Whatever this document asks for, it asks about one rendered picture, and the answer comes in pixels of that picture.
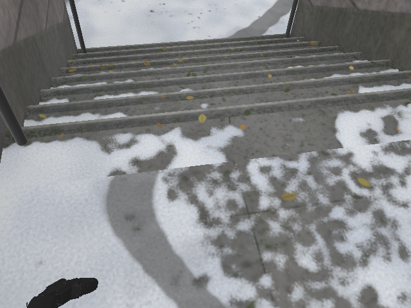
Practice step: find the robot left hand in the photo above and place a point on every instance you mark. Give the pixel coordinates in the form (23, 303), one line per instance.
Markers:
(62, 291)

